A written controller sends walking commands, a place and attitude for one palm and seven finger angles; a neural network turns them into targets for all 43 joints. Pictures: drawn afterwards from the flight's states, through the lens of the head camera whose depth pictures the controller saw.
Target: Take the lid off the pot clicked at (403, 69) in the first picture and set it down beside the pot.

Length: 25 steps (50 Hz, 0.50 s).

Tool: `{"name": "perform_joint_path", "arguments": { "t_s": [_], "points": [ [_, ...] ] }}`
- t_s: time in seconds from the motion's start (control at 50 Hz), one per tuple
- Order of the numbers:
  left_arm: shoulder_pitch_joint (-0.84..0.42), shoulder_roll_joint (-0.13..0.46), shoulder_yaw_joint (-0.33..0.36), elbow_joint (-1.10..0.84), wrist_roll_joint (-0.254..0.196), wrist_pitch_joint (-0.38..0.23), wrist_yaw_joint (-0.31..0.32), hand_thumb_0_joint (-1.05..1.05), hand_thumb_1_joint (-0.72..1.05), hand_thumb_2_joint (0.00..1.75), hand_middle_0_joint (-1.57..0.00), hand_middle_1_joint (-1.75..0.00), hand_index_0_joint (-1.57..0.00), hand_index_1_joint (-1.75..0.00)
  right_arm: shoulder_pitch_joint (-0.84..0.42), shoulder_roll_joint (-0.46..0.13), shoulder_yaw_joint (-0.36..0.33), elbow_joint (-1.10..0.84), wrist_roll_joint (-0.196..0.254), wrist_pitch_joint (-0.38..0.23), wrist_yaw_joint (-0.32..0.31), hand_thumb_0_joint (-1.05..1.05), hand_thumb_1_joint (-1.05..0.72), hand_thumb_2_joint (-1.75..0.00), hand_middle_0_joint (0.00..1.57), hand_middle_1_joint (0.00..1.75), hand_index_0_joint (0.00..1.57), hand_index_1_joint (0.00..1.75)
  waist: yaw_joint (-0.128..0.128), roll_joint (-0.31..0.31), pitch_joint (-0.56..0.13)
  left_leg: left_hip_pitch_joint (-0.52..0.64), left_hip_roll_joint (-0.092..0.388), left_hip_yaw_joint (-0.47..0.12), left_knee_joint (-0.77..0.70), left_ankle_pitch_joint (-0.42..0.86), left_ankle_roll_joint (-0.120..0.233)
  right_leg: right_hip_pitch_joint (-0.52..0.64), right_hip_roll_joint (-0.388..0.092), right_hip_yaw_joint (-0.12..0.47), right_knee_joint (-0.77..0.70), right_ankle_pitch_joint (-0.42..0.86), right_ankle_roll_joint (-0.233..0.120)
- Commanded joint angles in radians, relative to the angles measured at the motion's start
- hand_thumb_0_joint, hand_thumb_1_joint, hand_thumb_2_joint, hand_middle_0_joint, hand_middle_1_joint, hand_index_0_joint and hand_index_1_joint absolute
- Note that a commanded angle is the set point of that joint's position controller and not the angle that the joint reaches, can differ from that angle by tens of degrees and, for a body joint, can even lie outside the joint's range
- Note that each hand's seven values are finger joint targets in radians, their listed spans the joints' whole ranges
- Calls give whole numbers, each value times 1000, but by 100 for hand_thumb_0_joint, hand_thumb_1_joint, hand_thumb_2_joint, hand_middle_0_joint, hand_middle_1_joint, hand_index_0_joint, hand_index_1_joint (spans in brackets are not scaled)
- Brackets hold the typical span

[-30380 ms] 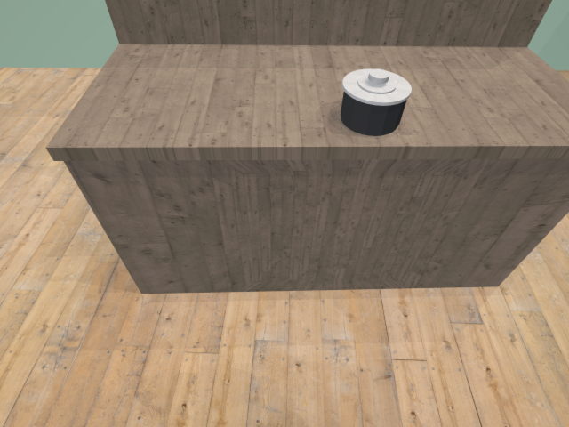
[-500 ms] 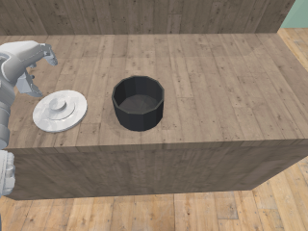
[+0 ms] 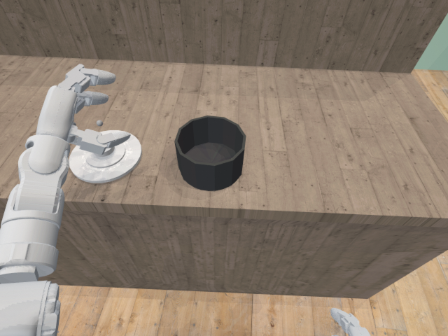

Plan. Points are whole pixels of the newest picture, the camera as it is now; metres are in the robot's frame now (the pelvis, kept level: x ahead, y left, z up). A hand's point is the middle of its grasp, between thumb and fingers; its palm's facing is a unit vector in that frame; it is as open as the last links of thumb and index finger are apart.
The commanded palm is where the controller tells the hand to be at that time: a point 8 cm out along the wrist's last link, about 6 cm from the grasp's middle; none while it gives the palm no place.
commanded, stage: draw the hand back to the body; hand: left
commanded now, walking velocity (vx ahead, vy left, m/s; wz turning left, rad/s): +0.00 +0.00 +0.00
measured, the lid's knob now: (103, 147) +0.50 +0.32 +0.01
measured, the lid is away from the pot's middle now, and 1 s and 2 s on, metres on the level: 0.26 0.26 0.26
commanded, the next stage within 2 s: step back with the hand held close in 1.60 s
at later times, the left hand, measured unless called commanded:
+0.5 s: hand (86, 140) +0.34 +0.23 +0.19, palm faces +0.45 -0.86 -0.25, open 9.2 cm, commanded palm +0.29 +0.27 +0.20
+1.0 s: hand (65, 193) +0.25 +0.22 +0.19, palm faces +0.44 -0.86 -0.25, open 7.5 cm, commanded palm +0.20 +0.26 +0.19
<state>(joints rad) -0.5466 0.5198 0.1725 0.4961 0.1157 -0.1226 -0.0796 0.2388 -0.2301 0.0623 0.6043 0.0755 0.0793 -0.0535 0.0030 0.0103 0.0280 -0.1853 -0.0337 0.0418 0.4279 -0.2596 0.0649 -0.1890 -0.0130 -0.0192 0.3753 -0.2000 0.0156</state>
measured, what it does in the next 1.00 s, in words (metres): stands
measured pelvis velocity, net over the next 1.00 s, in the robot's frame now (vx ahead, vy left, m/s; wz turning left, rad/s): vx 0.00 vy -0.03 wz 0.00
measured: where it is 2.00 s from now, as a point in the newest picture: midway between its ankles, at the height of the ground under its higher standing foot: outside the picture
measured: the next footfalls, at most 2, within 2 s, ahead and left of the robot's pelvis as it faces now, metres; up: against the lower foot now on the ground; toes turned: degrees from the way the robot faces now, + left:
none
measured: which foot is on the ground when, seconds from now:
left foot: down 0.00-1.00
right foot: down 0.00-1.00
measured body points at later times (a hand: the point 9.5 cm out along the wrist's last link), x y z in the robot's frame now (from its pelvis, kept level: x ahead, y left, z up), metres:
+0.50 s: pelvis +0.02 -0.04 +0.00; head +0.02 -0.06 +0.45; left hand +0.31 +0.27 +0.21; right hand +0.18 -0.29 -0.10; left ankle -0.02 +0.07 -0.74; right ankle +0.00 -0.14 -0.74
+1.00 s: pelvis +0.00 -0.03 +0.00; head -0.02 -0.05 +0.45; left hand +0.22 +0.27 +0.20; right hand +0.18 -0.26 -0.09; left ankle -0.02 +0.07 -0.74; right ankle +0.00 -0.14 -0.74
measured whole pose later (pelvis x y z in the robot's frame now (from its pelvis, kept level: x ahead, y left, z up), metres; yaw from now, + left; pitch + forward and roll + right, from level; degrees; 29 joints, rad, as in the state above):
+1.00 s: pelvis +0.00 -0.03 +0.00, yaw +0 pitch -5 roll -1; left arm 0.14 0.34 0.33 -0.18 -0.11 -0.12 0.09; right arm 0.18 -0.24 0.02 0.66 0.04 -0.09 -0.05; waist 0.04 0.07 0.04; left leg -0.07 0.01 0.03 0.41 -0.26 0.02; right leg -0.07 0.03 -0.03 0.35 -0.20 -0.02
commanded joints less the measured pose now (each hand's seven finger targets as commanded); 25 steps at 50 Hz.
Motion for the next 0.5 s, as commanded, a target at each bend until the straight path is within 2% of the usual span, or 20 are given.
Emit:
{"name": "perform_joint_path", "arguments": {
  "t_s": [0.0, 0.02, 0.04, 0.06, 0.08, 0.1, 0.12, 0.14, 0.16, 0.18, 0.2, 0.22, 0.26, 0.28, 0.3, 0.36, 0.4, 0.42, 0.46, 0.48],
  "points": [
    [-551, 344, 218, -527, -113, -100, 146, 0, 5, 73, -36, -76, -36, -76, -60, -173, -60, -103, -26, -132, -22, 0, -90, -90, 20, 30, 20, 30, -16, 308, -347, 287, 110, -120, -72, 293, -66, 18, 4, -6, -20, 137, -79],
    [-451, 331, 246, -528, -118, -101, 160, 0, 8, 73, -35, -75, -35, -75, -59, -161, -60, -102, -34, -150, -16, 0, -90, -90, 20, 30, 20, 30, -5, 339, -368, 310, 111, -123, -57, 392, -76, 34, 10, -9, -16, 164, -80],
    [-337, 311, 266, -503, -128, -96, 169, 0, 10, 74, -35, -74, -35, -74, -54, -156, -63, -92, -36, -162, -11, 0, -90, -90, 20, 30, 20, 30, 3, 324, -358, 308, 116, -112, -39, 478, -80, 50, 10, -15, -12, 197, -79],
    [-234, 279, 271, -472, -139, -84, 173, 0, 12, 74, -34, -72, -34, -72, -44, -156, -65, -86, -41, -166, -6, 0, -90, -90, 20, 30, 20, 30, 8, 268, -344, 281, 113, -97, -25, 536, -78, 76, 11, -19, -8, 249, -76],
    [-129, 263, 290, -410, -150, -68, 175, 0, 15, 75, -34, -71, -34, -71, -36, -159, -71, -74, -40, -163, -1, 0, -90, -90, 20, 30, 20, 30, 11, 178, -306, 230, 114, -77, -17, 543, -67, 98, 13, -20, -5, 290, -72],
    [-45, 218, 272, -356, -161, -57, 170, 0, 17, 75, -33, -70, -33, -70, -29, -165, -80, -70, -39, -158, 3, 0, -90, -90, 20, 30, 20, 30, 6, 60, -262, 169, 112, -61, -16, 521, -53, 125, 12, -22, -5, 330, -68],
    [6, 146, 221, -312, -174, -41, 160, 0, 19, 76, -33, -68, -33, -68, -42, -166, -82, -71, -31, -150, 5, 0, -90, -90, 20, 30, 20, 30, 0, 2, -210, 125, 108, -36, -21, 466, -41, 110, 16, -19, -8, 338, -63],
    [-14, 105, 177, -357, -185, -38, 151, 0, 22, 76, -33, -67, -33, -67, -53, -170, -86, -78, -24, -149, 6, 0, -90, -90, 20, 30, 20, 30, -8, -22, -195, 110, 103, -28, -19, 409, -33, 98, 12, -17, -10, 335, -60],
    [-19, 103, 173, -390, -193, -37, 148, 0, 24, 77, -32, -66, -32, -66, -67, -173, -89, -81, -20, -151, 6, 0, -90, -90, 20, 30, 20, 30, -10, -34, -188, 105, 98, -22, -17, 370, -24, 91, 10, -13, -11, 331, -56],
    [-43, 113, 174, -472, -197, -45, 146, 0, 26, 77, -32, -65, -32, -65, -84, -171, -89, -87, -15, -157, 5, 0, -90, -90, 20, 30, 20, 30, -8, -12, -216, 122, 93, -22, -15, 368, -19, 99, 8, -9, -10, 337, -55],
    [-42, 157, 209, -531, -199, -52, 153, 0, 29, 78, -31, -63, -31, -63, -96, -171, -91, -88, -17, -164, 4, 0, -90, -90, 20, 30, 20, 30, -8, -1, -228, 140, 93, -24, -10, 375, -16, 113, 3, -6, -7, 349, -53],
    [-57, 184, 235, -579, -195, -58, 158, 0, 31, 78, -31, -62, -31, -62, -102, -170, -89, -89, -18, -168, 4, 0, -90, -90, 20, 30, 20, 30, 0, 52, -281, 165, 80, -19, -12, 407, -15, 129, 7, 0, -9, 368, -53],
    [-67, 240, 291, -636, -193, -60, 173, 0, 36, 79, -30, -59, -30, -59, -103, -165, -86, -77, -22, -178, 2, 0, -90, -90, 20, 30, 20, 30, 7, 82, -319, 187, 75, -19, 1, 455, -15, 158, 3, 4, 1, 422, -52],
    [-59, 266, 324, -661, -191, -61, 180, 0, 38, 79, -30, -58, -30, -58, -102, -163, -88, -73, -24, -183, 2, 0, -90, -90, 20, 30, 20, 30, 10, 81, -337, 197, 75, -18, 7, 481, -15, 171, 2, 5, 6, 448, -51],
    [-46, 278, 330, -665, -190, -62, 185, 0, 41, 80, -29, -57, -29, -57, -103, -165, -88, -64, -27, -185, 1, 0, -90, -90, 20, 30, 20, 30, 6, 88, -318, 191, 75, -19, 8, 477, -18, 172, -3, 6, 8, 452, -50],
    [110, 153, 269, -541, -207, -31, 176, 0, 48, 81, -28, -53, -28, -53, -114, -157, -91, -61, -23, -174, 0, 0, -90, -90, 20, 30, 20, 30, 5, -7, -231, 137, 64, 11, 1, 380, -12, 147, -1, 6, -5, 452, -42],
    [124, 112, 226, -575, -212, -32, 168, 0, 52, 82, -27, -51, -27, -51, -129, -155, -94, -69, -16, -176, 1, 0, -90, -90, 20, 30, 20, 30, -5, 5, -203, 136, 60, 14, -2, 327, -11, 130, -7, 7, -14, 418, -41],
    [126, 98, 216, -596, -215, -34, 166, 0, 55, 83, -27, -49, -27, -49, -139, -153, -92, -75, -14, -176, 1, 0, -90, -90, 20, 30, 20, 30, -2, 15, -220, 151, 57, 15, -7, 315, -11, 121, 0, 8, -20, 391, -40],
    [132, 158, 268, -688, -218, -44, 175, 0, 59, 84, -26, -47, -26, -47, -154, -150, -88, -82, -17, -184, 1, 0, -90, -90, 20, 30, 20, 30, 13, 69, -255, 171, 56, 9, -5, 331, -9, 146, -5, 11, -18, 400, -43],
    [152, 185, 301, -679, -218, -43, 179, 0, 62, 84, -25, -45, -25, -45, -157, -150, -87, -77, -21, -185, -1, 0, -90, -90, 20, 30, 20, 30, 17, 50, -249, 166, 55, 13, -1, 339, -8, 153, -5, 14, -18, 423, -41]
  ]
}}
